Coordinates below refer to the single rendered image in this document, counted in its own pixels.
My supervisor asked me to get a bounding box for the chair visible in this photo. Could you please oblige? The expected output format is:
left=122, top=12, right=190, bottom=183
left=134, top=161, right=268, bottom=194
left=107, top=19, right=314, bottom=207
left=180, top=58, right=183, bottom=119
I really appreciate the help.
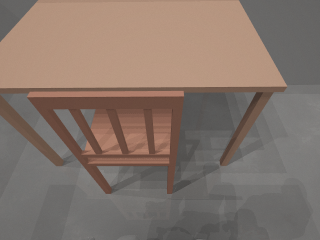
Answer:
left=27, top=91, right=184, bottom=194

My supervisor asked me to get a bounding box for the table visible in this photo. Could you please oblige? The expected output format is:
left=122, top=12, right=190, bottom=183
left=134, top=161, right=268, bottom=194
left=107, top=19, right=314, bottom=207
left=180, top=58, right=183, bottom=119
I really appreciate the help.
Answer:
left=0, top=0, right=288, bottom=166

